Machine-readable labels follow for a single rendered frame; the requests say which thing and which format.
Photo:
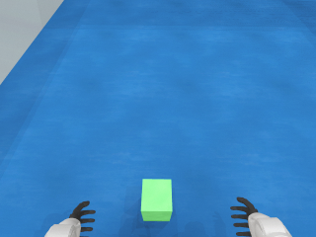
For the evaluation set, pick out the robot right forearm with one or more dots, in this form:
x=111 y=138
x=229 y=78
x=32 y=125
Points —
x=261 y=225

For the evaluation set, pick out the robot right hand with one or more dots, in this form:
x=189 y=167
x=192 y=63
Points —
x=249 y=209

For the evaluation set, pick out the robot left forearm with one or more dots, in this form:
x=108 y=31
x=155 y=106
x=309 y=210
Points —
x=70 y=227

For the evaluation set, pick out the carton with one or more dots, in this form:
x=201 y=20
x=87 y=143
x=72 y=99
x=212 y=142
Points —
x=156 y=199

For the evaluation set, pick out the robot left hand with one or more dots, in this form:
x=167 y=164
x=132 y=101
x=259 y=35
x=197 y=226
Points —
x=77 y=213

